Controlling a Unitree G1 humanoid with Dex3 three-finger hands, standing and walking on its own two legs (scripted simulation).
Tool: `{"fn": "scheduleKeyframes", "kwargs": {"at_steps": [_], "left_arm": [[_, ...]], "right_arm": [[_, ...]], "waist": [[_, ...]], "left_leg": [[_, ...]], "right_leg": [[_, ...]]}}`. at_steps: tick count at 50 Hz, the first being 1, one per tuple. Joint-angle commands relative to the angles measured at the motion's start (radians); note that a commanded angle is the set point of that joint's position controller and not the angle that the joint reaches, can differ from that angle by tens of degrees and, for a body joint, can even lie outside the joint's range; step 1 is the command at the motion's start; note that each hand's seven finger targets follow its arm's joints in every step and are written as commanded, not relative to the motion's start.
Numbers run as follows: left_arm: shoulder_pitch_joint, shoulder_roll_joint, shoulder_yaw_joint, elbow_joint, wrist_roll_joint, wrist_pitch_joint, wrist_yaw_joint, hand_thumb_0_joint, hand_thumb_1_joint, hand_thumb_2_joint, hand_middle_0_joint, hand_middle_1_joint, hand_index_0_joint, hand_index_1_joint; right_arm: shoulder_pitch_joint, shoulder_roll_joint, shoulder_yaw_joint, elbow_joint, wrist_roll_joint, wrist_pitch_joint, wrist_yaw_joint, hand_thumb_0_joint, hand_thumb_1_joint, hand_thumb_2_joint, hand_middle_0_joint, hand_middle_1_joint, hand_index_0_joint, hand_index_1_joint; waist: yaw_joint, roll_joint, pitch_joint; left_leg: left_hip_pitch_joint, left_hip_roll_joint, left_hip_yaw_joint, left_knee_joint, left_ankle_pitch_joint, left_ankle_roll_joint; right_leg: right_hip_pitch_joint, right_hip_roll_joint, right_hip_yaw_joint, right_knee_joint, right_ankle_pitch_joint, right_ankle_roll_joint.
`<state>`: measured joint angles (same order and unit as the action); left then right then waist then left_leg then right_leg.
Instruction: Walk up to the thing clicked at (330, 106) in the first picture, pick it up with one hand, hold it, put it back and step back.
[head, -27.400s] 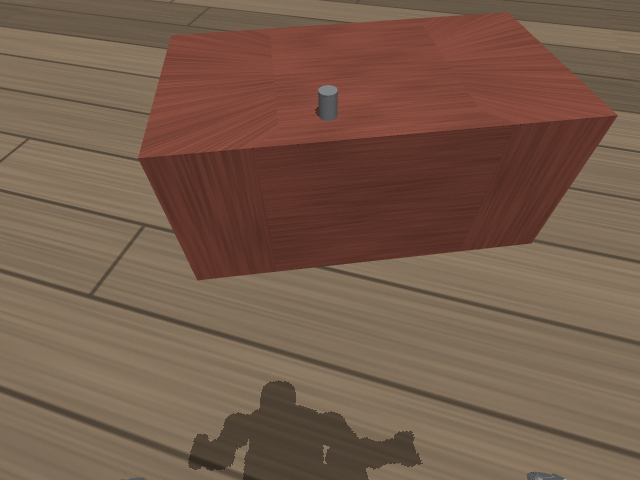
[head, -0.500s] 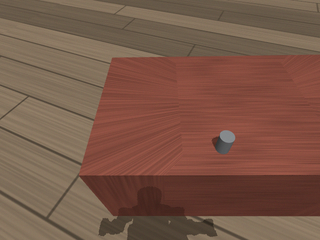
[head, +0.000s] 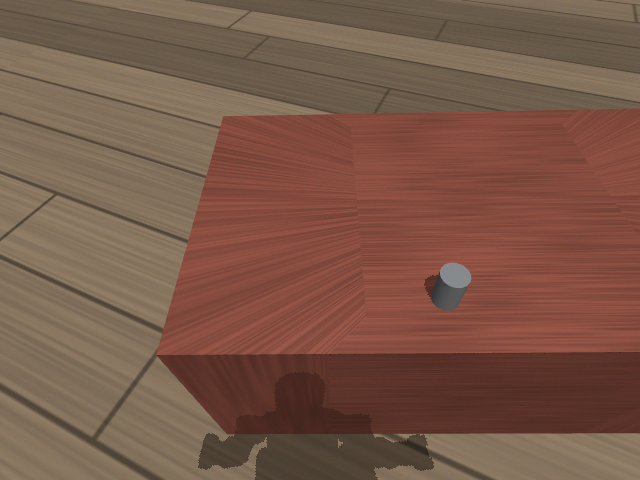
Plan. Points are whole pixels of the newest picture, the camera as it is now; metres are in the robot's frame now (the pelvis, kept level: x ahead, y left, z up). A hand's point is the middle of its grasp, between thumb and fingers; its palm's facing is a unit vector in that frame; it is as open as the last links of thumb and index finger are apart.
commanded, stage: stand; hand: right
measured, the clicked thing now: (450, 287) +0.44 -0.22 -0.14
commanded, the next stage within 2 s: step back in 0.94 s
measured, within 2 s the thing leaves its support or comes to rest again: neither
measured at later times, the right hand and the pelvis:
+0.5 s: hand out of the picture +0.06 -0.25 -0.16, palm faces -0.02 +0.94 -0.34, open 7.4 cm; pelvis +0.00 +0.00 +0.00, yaw +0 degrees
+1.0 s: hand out of the picture +0.06 -0.25 -0.16, palm faces -0.02 +0.94 -0.34, open 7.4 cm; pelvis -0.01 +0.00 +0.00, yaw -1 degrees
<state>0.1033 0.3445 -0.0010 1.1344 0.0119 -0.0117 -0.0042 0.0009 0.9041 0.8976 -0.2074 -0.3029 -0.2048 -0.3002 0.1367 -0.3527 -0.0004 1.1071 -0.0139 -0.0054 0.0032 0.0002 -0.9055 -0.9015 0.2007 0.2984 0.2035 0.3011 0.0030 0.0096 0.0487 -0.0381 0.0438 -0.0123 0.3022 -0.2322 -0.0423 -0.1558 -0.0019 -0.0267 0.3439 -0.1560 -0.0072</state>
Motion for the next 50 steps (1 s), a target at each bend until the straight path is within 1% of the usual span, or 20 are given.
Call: {"fn": "scheduleKeyframes", "kwargs": {"at_steps": [1,5,9,11,16,22,28,30,32,35,36,38,39,41,42,46,47,48,49,50], "left_arm": [[-0.039,0.221,0.046,-0.059,-0.007,-0.021,0.013,0.000,0.899,0.900,-0.200,-0.300,-0.200,-0.300],[-0.037,0.218,0.045,-0.057,-0.006,-0.021,0.013,0.000,0.899,0.900,-0.200,-0.300,-0.200,-0.300],[-0.037,0.219,0.047,-0.060,-0.007,-0.019,0.012,0.000,0.899,0.900,-0.200,-0.300,-0.200,-0.300],[-0.034,0.217,0.045,-0.058,-0.007,-0.020,0.012,0.000,0.899,0.900,-0.200,-0.300,-0.200,-0.300],[-0.038,0.220,0.047,-0.057,-0.005,-0.018,0.012,0.000,0.899,0.900,-0.200,-0.300,-0.200,-0.300],[-0.033,0.224,0.047,-0.057,-0.005,-0.022,0.013,0.000,0.900,0.900,-0.200,-0.300,-0.200,-0.300],[-0.031,0.223,0.047,-0.060,-0.004,-0.022,0.012,0.000,0.900,0.900,-0.200,-0.300,-0.200,-0.300],[-0.031,0.221,0.047,-0.058,-0.006,-0.020,0.012,0.000,0.900,0.900,-0.200,-0.300,-0.200,-0.300],[-0.034,0.222,0.046,-0.061,-0.004,-0.019,0.012,0.000,0.900,0.900,-0.200,-0.300,-0.200,-0.300],[-0.027,0.222,0.045,-0.057,-0.004,-0.020,0.011,0.000,0.900,0.900,-0.200,-0.300,-0.200,-0.300],[-0.033,0.225,0.046,-0.058,-0.004,-0.020,0.011,0.000,0.900,0.900,-0.200,-0.300,-0.200,-0.300],[-0.030,0.224,0.045,-0.057,-0.006,-0.021,0.010,0.000,0.900,0.900,-0.200,-0.300,-0.200,-0.300],[-0.037,0.228,0.047,-0.060,-0.004,-0.020,0.011,0.000,0.900,0.900,-0.200,-0.300,-0.200,-0.300],[-0.027,0.225,0.044,-0.060,-0.004,-0.020,0.010,0.000,0.900,0.900,-0.200,-0.300,-0.200,-0.300],[-0.031,0.226,0.045,-0.061,-0.004,-0.021,0.010,0.000,0.900,0.900,-0.200,-0.300,-0.200,-0.300],[-0.026,0.227,0.044,-0.061,-0.004,-0.021,0.012,0.000,0.900,0.900,-0.200,-0.300,-0.200,-0.300],[-0.040,0.287,0.094,-0.092,-0.016,-0.007,0.014,0.000,0.900,0.900,-0.200,-0.300,-0.200,-0.300],[-0.019,0.291,0.098,-0.103,-0.019,-0.004,0.019,0.000,0.900,0.900,-0.200,-0.300,-0.200,-0.300],[-0.010,0.290,0.101,-0.111,-0.022,-0.001,0.022,0.000,0.900,0.900,-0.200,-0.300,-0.200,-0.300],[-0.008,0.306,0.108,-0.127,-0.020,0.002,0.024,0.000,0.900,0.900,-0.200,-0.300,-0.200,-0.300]], "right_arm": [[-0.013,-0.210,-0.038,-0.049,0.001,-0.017,-0.016,0.000,-0.900,-0.900,0.200,0.300,0.200,0.300],[-0.021,-0.208,-0.039,-0.051,0.001,-0.017,-0.016,0.000,-0.900,-0.900,0.200,0.300,0.200,0.300],[-0.020,-0.210,-0.039,-0.054,0.002,-0.019,-0.017,0.000,-0.900,-0.900,0.200,0.300,0.200,0.300],[-0.018,-0.207,-0.037,-0.049,0.003,-0.019,-0.016,0.000,-0.900,-0.900,0.200,0.300,0.200,0.300],[-0.027,-0.210,-0.038,-0.055,0.002,-0.018,-0.017,0.000,-0.900,-0.900,0.200,0.300,0.200,0.300],[-0.017,-0.209,-0.040,-0.055,0.002,-0.017,-0.015,0.000,-0.900,-0.900,0.200,0.300,0.200,0.300],[-0.019,-0.208,-0.039,-0.055,0.001,-0.016,-0.015,0.000,-0.900,-0.900,0.200,0.300,0.200,0.300],[-0.015,-0.208,-0.038,-0.051,0.000,-0.017,-0.015,0.000,-0.900,-0.900,0.200,0.300,0.200,0.300],[-0.016,-0.211,-0.040,-0.052,0.000,-0.015,-0.015,0.000,-0.900,-0.900,0.200,0.300,0.200,0.300],[-0.016,-0.208,-0.039,-0.052,0.001,-0.016,-0.014,0.000,-0.900,-0.900,0.200,0.300,0.200,0.300],[-0.009,-0.206,-0.038,-0.053,0.000,-0.017,-0.014,0.000,-0.900,-0.900,0.200,0.300,0.200,0.300],[-0.016,-0.208,-0.039,-0.050,0.000,-0.017,-0.014,0.000,-0.900,-0.900,0.200,0.300,0.200,0.300],[-0.013,-0.210,-0.041,-0.052,-0.001,-0.017,-0.014,0.000,-0.900,-0.900,0.200,0.300,0.200,0.300],[-0.020,-0.211,-0.041,-0.051,0.001,-0.018,-0.013,0.000,-0.900,-0.900,0.200,0.300,0.200,0.300],[-0.013,-0.212,-0.041,-0.051,0.000,-0.018,-0.013,0.000,-0.900,-0.900,0.200,0.300,0.200,0.300],[-0.012,-0.208,-0.041,-0.049,0.000,-0.016,-0.014,0.000,-0.900,-0.900,0.200,0.300,0.200,0.300],[-0.055,-0.255,-0.064,-0.062,0.007,0.001,-0.011,0.000,-0.900,-0.900,0.200,0.300,0.200,0.300],[-0.038,-0.241,-0.064,-0.079,0.016,0.006,-0.012,0.000,-0.900,-0.900,0.200,0.300,0.200,0.300],[-0.021,-0.223,-0.064,-0.083,0.021,0.010,-0.012,0.000,-0.900,-0.900,0.200,0.300,0.200,0.300],[-0.002,-0.215,-0.065,-0.093,0.023,0.015,-0.013,0.000,-0.900,-0.900,0.200,0.300,0.200,0.300]], "waist": [[-0.003,-0.003,-0.071],[0.001,-0.010,-0.066],[-0.004,-0.001,-0.078],[0.002,0.002,-0.066],[0.000,0.001,-0.064],[-0.004,-0.013,-0.068],[-0.002,-0.008,-0.066],[0.001,-0.005,-0.042],[-0.001,-0.003,-0.047],[0.001,-0.007,-0.048],[-0.005,-0.007,-0.052],[0.002,-0.009,-0.041],[-0.004,-0.010,-0.055],[0.003,-0.007,-0.050],[-0.003,-0.008,-0.059],[0.000,-0.012,-0.053],[0.016,-0.028,0.055],[0.012,-0.040,0.008],[0.012,-0.068,-0.023],[0.007,-0.107,-0.057]], "left_leg": [[-0.057,0.091,-0.053,-0.048,0.155,0.048],[-0.059,0.090,-0.053,-0.047,0.156,0.048],[-0.040,0.093,-0.048,-0.049,0.165,0.049],[-0.048,0.092,-0.052,-0.056,0.161,0.047],[-0.049,0.093,-0.054,-0.056,0.143,0.050],[-0.050,0.089,-0.049,-0.053,0.140,0.052],[-0.054,0.091,-0.050,-0.052,0.126,0.053],[-0.065,0.090,-0.053,-0.058,0.105,0.052],[-0.064,0.092,-0.053,-0.056,0.096,0.055],[-0.064,0.091,-0.056,-0.060,0.093,0.056],[-0.069,0.092,-0.053,-0.060,0.094,0.055],[-0.067,0.091,-0.056,-0.058,0.089,0.055],[-0.066,0.090,-0.053,-0.061,0.095,0.052],[-0.062,0.090,-0.056,-0.057,0.108,0.052],[-0.062,0.090,-0.053,-0.056,0.111,0.054],[-0.060,0.089,-0.055,-0.057,0.107,0.053],[-0.129,0.067,-0.048,0.065,0.251,0.077],[-0.114,0.055,-0.021,0.138,0.283,0.076],[-0.106,0.025,0.007,0.210,0.254,0.071],[-0.117,-0.012,0.022,0.285,0.192,0.067]], "right_leg": [[0.087,-0.132,0.108,-0.033,0.211,-0.021],[0.086,-0.127,0.102,-0.037,0.198,-0.018],[0.086,-0.130,0.107,-0.031,0.217,-0.024],[0.084,-0.127,0.101,-0.033,0.197,-0.020],[0.075,-0.127,0.105,-0.036,0.180,-0.019],[0.088,-0.129,0.107,-0.039,0.202,-0.019],[0.079,-0.132,0.114,-0.042,0.183,-0.020],[0.061,-0.127,0.112,-0.049,0.136,-0.019],[0.059,-0.126,0.111,-0.050,0.119,-0.019],[0.057,-0.126,0.113,-0.047,0.127,-0.019],[0.070,-0.130,0.115,-0.044,0.136,-0.020],[0.057,-0.127,0.116,-0.049,0.119,-0.018],[0.065,-0.130,0.116,-0.044,0.121,-0.022],[0.061,-0.124,0.111,-0.046,0.133,-0.019],[0.068,-0.130,0.117,-0.044,0.146,-0.022],[0.057,-0.125,0.112,-0.043,0.119,-0.018],[-0.016,-0.121,0.135,0.023,0.331,-0.026],[-0.002,-0.140,0.137,0.037,0.419,-0.053],[0.008,-0.170,0.159,0.029,0.464,-0.085],[0.010,-0.215,0.212,0.009,0.484,-0.128]]}}
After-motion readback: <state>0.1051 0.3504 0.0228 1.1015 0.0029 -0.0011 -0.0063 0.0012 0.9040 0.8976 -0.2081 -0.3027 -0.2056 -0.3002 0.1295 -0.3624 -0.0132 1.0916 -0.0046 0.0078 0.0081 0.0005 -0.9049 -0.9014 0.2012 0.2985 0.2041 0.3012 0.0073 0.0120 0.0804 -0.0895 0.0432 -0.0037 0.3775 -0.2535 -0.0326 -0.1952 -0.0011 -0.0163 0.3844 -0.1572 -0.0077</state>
